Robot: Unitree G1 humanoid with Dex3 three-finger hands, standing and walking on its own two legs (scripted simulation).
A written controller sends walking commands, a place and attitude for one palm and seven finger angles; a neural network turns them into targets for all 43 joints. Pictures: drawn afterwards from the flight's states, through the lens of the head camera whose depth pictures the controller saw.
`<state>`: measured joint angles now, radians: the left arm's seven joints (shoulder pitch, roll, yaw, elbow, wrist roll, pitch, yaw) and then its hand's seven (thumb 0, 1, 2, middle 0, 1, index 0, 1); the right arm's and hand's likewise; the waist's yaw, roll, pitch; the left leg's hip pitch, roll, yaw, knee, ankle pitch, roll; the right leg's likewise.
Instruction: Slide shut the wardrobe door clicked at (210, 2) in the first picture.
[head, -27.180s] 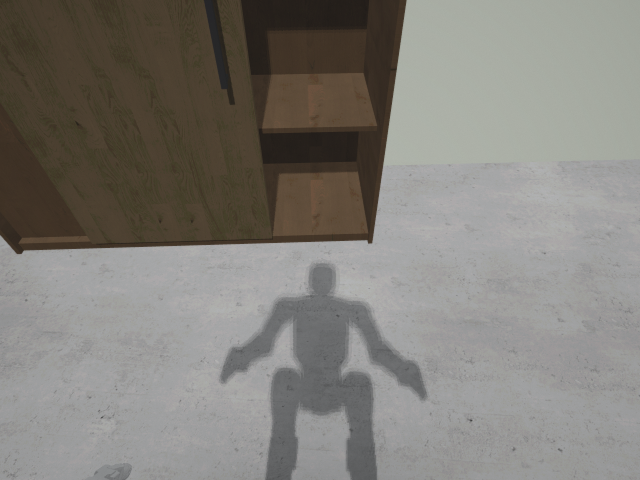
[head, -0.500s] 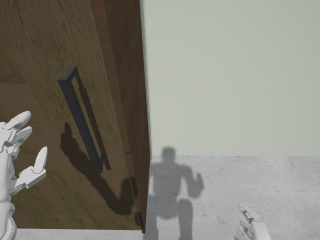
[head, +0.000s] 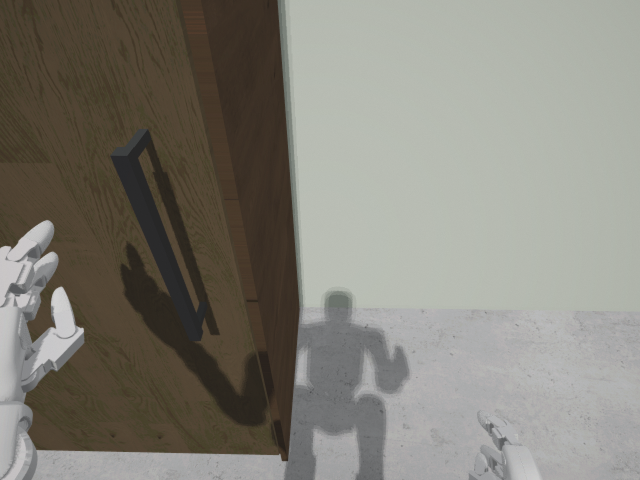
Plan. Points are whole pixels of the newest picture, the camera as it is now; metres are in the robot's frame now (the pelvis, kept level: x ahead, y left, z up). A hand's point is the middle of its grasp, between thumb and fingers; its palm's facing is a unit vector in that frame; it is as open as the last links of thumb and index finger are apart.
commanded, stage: step back with the hand held close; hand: left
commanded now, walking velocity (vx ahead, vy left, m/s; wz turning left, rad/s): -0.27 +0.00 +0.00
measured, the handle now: (172, 252) +0.34 +0.25 +0.13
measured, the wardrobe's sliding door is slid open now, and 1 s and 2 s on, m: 0.00 0.00 0.00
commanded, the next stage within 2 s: stop stepping back and stand still in 1.44 s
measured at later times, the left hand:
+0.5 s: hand (34, 352) +0.16 +0.30 +0.16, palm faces +0.42 -0.77 -0.49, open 7.4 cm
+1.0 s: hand out of the picture +0.11 +0.30 +0.16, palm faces +0.42 -0.80 -0.42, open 7.5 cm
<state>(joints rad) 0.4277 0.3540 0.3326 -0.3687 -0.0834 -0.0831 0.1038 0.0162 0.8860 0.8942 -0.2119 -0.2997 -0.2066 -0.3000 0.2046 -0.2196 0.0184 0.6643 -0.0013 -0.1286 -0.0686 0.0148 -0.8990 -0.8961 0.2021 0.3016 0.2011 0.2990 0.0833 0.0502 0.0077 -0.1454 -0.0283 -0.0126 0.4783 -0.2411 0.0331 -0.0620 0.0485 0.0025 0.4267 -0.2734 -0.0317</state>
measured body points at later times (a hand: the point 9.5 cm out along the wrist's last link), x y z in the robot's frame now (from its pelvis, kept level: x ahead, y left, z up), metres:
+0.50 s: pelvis -0.04 +0.03 -0.01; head -0.02 +0.04 +0.44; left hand +0.13 +0.33 +0.19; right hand +0.12 -0.21 -0.08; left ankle +0.02 +0.10 -0.74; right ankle -0.02 -0.10 -0.74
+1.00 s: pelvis -0.09 +0.04 -0.02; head -0.07 +0.07 +0.43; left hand +0.08 +0.34 +0.18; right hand +0.08 -0.20 -0.08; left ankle +0.01 +0.10 -0.74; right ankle -0.05 -0.10 -0.74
